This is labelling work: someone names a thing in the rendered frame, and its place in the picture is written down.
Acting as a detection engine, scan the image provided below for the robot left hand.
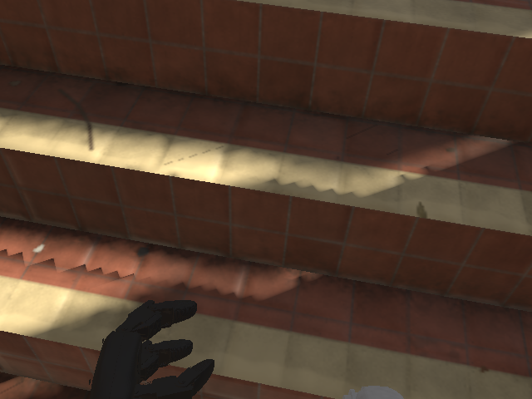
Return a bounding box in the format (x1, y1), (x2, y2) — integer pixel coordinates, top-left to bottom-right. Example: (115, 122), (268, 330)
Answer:
(89, 300), (214, 399)

